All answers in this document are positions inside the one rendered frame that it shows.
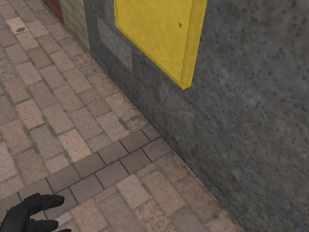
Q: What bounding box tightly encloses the robot left hand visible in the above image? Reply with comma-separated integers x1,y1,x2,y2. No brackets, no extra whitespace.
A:
0,192,71,232

